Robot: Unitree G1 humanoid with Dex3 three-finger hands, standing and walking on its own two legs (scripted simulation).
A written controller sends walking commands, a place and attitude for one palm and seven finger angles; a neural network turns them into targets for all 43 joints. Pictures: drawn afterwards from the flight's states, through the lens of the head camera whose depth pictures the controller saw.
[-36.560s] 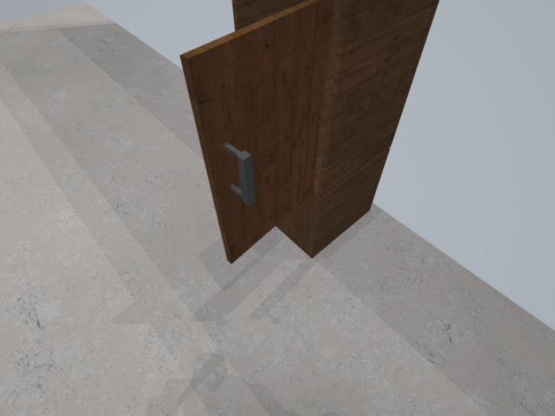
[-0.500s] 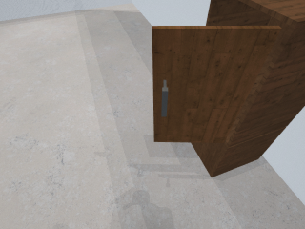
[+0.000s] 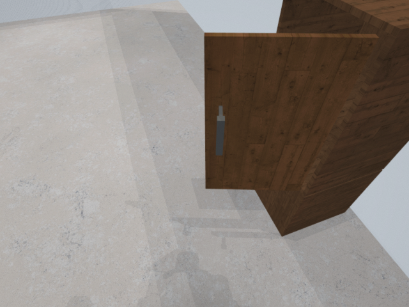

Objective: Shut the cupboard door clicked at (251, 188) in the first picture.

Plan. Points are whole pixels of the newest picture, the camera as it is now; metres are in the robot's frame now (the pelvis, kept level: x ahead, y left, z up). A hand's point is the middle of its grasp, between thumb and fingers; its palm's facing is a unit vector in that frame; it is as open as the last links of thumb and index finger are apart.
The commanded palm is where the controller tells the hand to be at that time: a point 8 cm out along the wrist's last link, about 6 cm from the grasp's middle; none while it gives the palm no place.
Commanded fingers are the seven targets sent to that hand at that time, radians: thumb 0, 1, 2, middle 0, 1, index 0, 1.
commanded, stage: look again from close up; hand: left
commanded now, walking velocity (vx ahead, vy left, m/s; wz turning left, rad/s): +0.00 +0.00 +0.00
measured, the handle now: (219, 131) +0.56 +0.00 -0.01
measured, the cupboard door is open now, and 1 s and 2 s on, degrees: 68 68 68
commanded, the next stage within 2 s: shuffle to correct the standing spot in 0.28 s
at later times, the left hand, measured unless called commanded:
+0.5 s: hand out of the picture -0.01 +0.14 -0.17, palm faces +0.04 -0.99 -0.16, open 7.4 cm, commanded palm none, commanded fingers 0.00 0.90 0.90 -0.20 -0.30 -0.20 -0.30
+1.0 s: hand out of the picture +0.01 +0.06 -0.18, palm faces +0.11 -0.98 -0.15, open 7.4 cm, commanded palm none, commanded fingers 0.00 0.90 0.90 -0.20 -0.30 -0.20 -0.30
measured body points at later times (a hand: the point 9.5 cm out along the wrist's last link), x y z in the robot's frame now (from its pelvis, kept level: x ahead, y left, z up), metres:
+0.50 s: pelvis +0.02 -0.01 +0.00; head +0.03 -0.02 +0.45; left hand -0.01 +0.19 -0.16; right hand +0.00 -0.21 -0.17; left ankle +0.01 +0.10 -0.74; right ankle -0.02 -0.10 -0.74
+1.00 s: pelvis +0.10 -0.08 -0.01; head +0.14 -0.07 +0.43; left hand +0.01 +0.11 -0.17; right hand +0.18 -0.31 -0.17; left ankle +0.12 +0.02 -0.71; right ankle -0.02 -0.10 -0.74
